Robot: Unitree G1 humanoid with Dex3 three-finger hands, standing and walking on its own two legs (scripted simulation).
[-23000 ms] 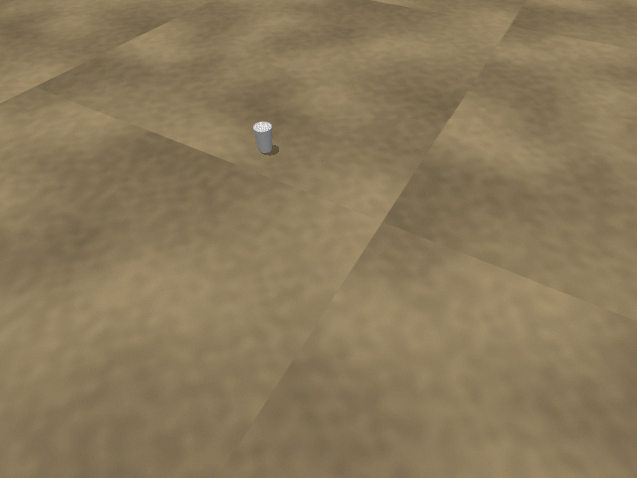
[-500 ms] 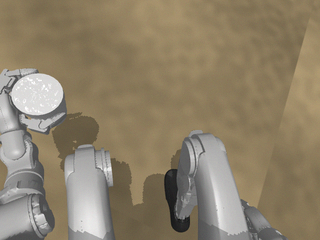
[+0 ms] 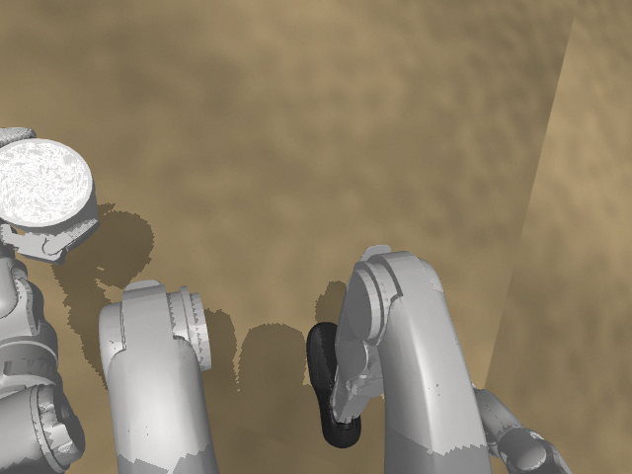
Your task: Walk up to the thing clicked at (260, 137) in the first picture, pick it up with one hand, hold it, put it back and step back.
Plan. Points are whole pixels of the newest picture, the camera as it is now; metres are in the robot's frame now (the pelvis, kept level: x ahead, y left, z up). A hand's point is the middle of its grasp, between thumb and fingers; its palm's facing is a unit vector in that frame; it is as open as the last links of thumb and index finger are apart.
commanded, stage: lower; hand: left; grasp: from the side
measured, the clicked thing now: (54, 203) +0.43 +0.26 -0.14
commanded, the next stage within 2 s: loosen in 1.20 s
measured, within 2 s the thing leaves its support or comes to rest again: rests again in 1.76 s
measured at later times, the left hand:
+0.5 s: hand (56, 208) +0.44 +0.26 -0.17, palm faces +0.35 -0.94 -0.03, open 11.9 cm
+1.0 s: hand (64, 212) +0.44 +0.26 -0.20, palm faces +0.35 -0.94 -0.02, open 11.9 cm
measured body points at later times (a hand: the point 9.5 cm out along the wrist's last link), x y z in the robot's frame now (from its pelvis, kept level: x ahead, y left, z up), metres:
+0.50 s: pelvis -0.01 +0.01 -0.02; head +0.24 +0.14 +0.33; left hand +0.41 +0.31 -0.17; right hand +0.12 -0.27 -0.08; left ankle +0.08 +0.12 -0.27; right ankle +0.13 -0.13 -0.27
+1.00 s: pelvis -0.01 +0.01 -0.02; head +0.24 +0.16 +0.31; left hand +0.41 +0.31 -0.19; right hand +0.12 -0.26 -0.06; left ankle +0.08 +0.12 -0.27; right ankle +0.13 -0.13 -0.27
